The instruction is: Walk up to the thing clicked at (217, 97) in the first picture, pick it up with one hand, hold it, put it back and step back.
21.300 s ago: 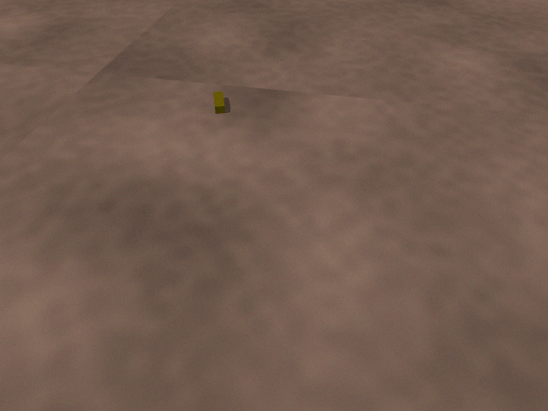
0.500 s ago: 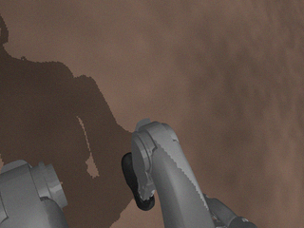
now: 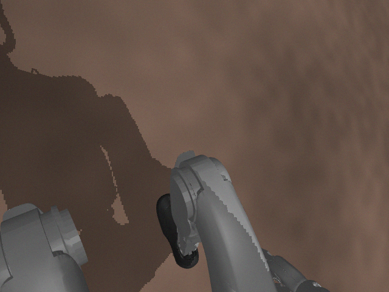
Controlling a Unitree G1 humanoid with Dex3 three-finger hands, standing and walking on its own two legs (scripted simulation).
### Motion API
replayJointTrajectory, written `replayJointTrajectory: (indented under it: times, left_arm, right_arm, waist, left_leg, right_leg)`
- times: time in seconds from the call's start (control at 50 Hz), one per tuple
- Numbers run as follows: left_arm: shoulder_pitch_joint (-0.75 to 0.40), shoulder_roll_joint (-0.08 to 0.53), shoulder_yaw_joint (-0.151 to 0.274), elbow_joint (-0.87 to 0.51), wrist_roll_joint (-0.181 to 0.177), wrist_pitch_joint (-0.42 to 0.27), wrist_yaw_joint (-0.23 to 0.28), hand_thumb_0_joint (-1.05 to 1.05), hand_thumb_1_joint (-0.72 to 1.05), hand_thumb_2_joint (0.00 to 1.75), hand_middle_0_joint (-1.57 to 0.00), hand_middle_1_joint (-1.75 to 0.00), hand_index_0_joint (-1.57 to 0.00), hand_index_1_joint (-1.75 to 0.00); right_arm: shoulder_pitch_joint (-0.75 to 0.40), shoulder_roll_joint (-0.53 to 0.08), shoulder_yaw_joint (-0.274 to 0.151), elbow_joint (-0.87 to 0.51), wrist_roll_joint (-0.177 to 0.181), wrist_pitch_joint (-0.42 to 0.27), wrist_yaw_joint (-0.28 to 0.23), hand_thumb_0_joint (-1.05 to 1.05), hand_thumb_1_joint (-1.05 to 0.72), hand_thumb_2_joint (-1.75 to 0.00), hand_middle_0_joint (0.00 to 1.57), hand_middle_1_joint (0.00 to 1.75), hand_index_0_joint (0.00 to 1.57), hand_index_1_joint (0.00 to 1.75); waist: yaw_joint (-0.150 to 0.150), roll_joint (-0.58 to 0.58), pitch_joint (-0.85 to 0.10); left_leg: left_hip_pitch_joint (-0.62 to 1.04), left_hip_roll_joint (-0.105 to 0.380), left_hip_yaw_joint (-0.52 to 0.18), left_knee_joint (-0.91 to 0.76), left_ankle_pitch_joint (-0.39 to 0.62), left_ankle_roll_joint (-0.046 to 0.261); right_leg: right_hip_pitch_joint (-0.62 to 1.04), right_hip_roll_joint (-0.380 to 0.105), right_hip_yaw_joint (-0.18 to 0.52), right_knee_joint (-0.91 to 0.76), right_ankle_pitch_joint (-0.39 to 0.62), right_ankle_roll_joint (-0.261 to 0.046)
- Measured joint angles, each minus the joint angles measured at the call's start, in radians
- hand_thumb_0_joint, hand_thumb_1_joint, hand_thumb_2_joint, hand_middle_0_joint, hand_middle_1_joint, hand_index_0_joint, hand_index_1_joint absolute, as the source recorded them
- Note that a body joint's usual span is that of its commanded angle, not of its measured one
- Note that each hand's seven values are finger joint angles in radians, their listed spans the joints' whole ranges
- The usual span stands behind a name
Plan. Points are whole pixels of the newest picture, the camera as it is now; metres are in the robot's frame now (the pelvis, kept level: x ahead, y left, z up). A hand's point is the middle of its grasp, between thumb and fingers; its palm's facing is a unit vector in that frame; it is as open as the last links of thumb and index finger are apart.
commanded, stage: settle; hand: left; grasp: from above
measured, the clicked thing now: out of the picture +0.45 +0.34 -0.27
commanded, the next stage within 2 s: lift in 0.74 s
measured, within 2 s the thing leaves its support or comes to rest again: leaves its support in 0.10 s
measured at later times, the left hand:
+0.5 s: hand out of the picture +0.43 +0.35 -0.16, palm faces -0.46 -0.10 -0.88, open 9.5 cm
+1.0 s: hand out of the picture +0.43 +0.35 -0.12, palm faces -0.47 -0.10 -0.88, open 9.5 cm
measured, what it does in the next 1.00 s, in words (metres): stands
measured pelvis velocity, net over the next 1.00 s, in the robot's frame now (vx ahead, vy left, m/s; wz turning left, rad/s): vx -0.01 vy -0.01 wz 0.10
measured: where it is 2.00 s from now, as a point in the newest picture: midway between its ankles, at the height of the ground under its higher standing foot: (133, 273)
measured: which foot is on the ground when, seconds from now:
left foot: down 0.00-1.00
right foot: down 0.00-1.00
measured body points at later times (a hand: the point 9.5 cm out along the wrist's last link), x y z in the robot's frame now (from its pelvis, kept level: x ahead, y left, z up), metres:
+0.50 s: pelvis +0.00 +0.00 +0.02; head +0.24 +0.12 +0.38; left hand +0.45 +0.35 -0.11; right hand +0.11 -0.26 -0.06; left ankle +0.06 +0.13 -0.27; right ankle +0.12 -0.14 -0.27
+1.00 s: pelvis -0.01 -0.01 +0.04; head +0.22 +0.10 +0.41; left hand +0.45 +0.35 -0.07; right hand +0.07 -0.28 -0.04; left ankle +0.06 +0.13 -0.27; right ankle +0.12 -0.14 -0.27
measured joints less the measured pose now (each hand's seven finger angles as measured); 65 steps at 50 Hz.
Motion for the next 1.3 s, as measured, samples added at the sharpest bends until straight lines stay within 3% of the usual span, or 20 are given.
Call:
replayJointTrajectory:
  times: [0.2, 0.4, 0.52, 0.66, 0.92, 1.1, 1.3]
  left_arm:
    - [0.076, -0.067, 0.021, -0.158, -0.012, 0.015, -0.047, 0.01, 0.07, 0.43, -0.72, -0.54, -0.76, -0.48]
    - [0.08, -0.169, -0.045, -0.263, -0.049, 0.07, -0.156, 0.01, 0.06, 0.43, -0.74, -0.52, -0.77, -0.47]
    - [0.073, -0.209, -0.07, -0.3, -0.072, 0.077, -0.235, 0.01, 0.06, 0.44, -0.74, -0.52, -0.78, -0.46]
    - [0.065, -0.219, -0.068, -0.328, -0.071, 0.048, -0.293, 0.01, 0.06, 0.44, -0.74, -0.52, -0.78, -0.46]
    - [0.075, -0.205, -0.044, -0.369, -0.07, 0.024, -0.316, 0.0, 0.06, 0.45, -0.74, -0.53, -0.77, -0.48]
    - [0.13, -0.251, -0.048, -0.448, -0.13, 0.064, -0.375, 0.0, 0.07, 0.43, -0.73, -0.53, -0.76, -0.48]
    - [0.246, -0.308, -0.073, -0.601, -0.183, 0.062, -0.44, 0.0, 0.07, 0.44, -0.73, -0.53, -0.76, -0.48]
  right_arm:
    - [0.021, 0.006, -0.055, 0.018, 0.02, 0.022, 0.006, 0.0, -0.91, -0.9, 0.21, 0.3, 0.2, 0.3]
    - [0.028, 0.035, -0.135, 0.033, 0.083, 0.058, 0.008, 0.01, -0.91, -0.9, 0.21, 0.3, 0.2, 0.3]
    - [0.028, 0.045, -0.154, 0.018, 0.111, 0.093, -0.005, 0.01, -0.91, -0.9, 0.21, 0.3, 0.2, 0.3]
    - [0.04, 0.045, -0.165, -0.001, 0.127, 0.134, -0.035, 0.0, -0.91, -0.9, 0.21, 0.3, 0.2, 0.3]
    - [0.085, 0.032, -0.18, 0.001, 0.136, 0.174, -0.082, 0.01, -0.91, -0.9, 0.21, 0.3, 0.2, 0.3]
    - [0.108, 0.047, -0.213, 0.015, 0.165, 0.197, -0.093, 0.01, -0.92, -0.91, 0.21, 0.3, 0.2, 0.3]
    - [0.094, 0.066, -0.258, 0.019, 0.199, 0.222, -0.109, 0.01, -0.92, -0.91, 0.21, 0.3, 0.2, 0.3]
  waist:
    - [0.036, 0.029, -0.054]
    - [0.086, 0.086, -0.151]
    - [0.105, 0.113, -0.177]
    - [0.112, 0.127, -0.181]
    - [0.109, 0.129, -0.174]
    - [0.126, 0.149, -0.21]
    - [0.175, 0.164, -0.268]
  left_leg:
    - [-0.014, -0.009, 0.007, -0.014, 0.006, -0.001]
    - [-0.022, -0.013, 0.058, -0.069, 0.021, 0.014]
    - [-0.007, -0.015, 0.084, -0.113, 0.035, 0.018]
    - [0.011, -0.018, 0.094, -0.151, 0.054, 0.013]
    - [0.028, -0.016, 0.101, -0.19, 0.081, 0.008]
    - [0.055, -0.016, 0.121, -0.243, 0.091, 0.015]
    - [0.143, -0.008, 0.154, -0.335, 0.089, 0.028]
  right_leg:
    - [-0.008, -0.014, 0.001, -0.007, -0.005, -0.011]
    - [-0.016, -0.035, 0.035, -0.032, -0.016, -0.02]
    - [-0.005, -0.047, 0.052, -0.058, -0.014, -0.018]
    - [0.007, -0.055, 0.059, -0.084, -0.002, -0.015]
    - [0.014, -0.056, 0.063, -0.113, 0.024, -0.013]
    - [0.04, -0.065, 0.074, -0.157, 0.028, -0.019]
    - [0.117, -0.074, 0.094, -0.236, 0.025, -0.011]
